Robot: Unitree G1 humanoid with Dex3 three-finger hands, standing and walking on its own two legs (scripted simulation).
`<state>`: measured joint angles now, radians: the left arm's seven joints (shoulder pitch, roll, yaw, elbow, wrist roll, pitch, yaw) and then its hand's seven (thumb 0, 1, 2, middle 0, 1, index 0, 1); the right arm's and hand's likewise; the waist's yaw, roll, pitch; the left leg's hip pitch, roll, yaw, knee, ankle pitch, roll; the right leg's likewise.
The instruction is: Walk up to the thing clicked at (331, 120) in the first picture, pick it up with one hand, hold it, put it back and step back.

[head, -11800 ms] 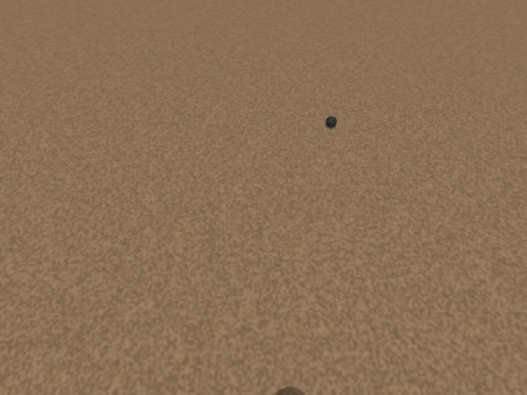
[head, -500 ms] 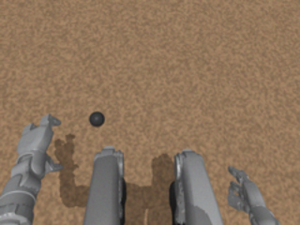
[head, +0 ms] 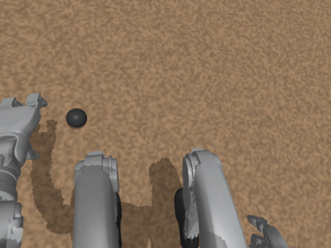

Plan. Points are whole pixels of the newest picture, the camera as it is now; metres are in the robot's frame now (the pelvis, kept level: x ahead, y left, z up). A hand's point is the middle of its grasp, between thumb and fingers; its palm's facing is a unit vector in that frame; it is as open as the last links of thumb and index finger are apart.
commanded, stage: rise first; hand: left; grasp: from above
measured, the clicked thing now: (76, 118) +0.48 +0.27 -0.34
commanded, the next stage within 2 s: approach in 0.86 s
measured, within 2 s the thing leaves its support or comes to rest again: neither
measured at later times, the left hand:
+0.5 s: hand (42, 125) +0.41 +0.32 -0.20, palm faces -0.44 -0.08 -0.89, open 14.2 cm
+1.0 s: hand (48, 123) +0.43 +0.32 -0.22, palm faces -0.44 -0.09 -0.89, open 14.2 cm
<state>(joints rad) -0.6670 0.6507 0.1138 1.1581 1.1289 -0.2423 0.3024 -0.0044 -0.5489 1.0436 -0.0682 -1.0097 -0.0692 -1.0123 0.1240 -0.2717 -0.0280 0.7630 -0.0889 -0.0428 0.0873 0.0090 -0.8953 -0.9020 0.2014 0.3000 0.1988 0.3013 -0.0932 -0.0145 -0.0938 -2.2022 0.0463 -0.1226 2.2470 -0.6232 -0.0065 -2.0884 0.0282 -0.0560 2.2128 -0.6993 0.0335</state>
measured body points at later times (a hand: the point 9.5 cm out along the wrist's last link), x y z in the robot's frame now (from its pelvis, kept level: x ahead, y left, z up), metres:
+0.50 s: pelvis +0.01 +0.00 -0.04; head +0.24 +0.06 +0.34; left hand +0.43 +0.32 -0.15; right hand +0.10 -0.27 -0.16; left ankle +0.10 +0.13 -0.34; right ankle +0.10 -0.13 -0.34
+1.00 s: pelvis +0.01 +0.00 -0.05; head +0.25 +0.06 +0.33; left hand +0.44 +0.32 -0.17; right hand +0.09 -0.28 -0.16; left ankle +0.10 +0.13 -0.34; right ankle +0.10 -0.13 -0.34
